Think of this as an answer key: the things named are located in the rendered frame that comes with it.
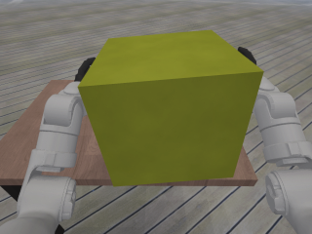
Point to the robot left upper arm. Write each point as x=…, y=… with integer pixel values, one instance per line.
x=47, y=200

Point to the carton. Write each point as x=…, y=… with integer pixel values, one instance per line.
x=170, y=107

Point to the robot right upper arm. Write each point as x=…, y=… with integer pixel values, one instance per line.
x=289, y=194

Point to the robot left hand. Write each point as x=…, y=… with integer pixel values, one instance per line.
x=83, y=69

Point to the robot right hand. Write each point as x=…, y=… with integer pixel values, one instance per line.
x=247, y=54

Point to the robot right forearm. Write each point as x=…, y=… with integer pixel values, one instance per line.
x=284, y=141

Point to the table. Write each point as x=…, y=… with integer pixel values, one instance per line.
x=90, y=169

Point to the robot left forearm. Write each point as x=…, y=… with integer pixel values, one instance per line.
x=59, y=130

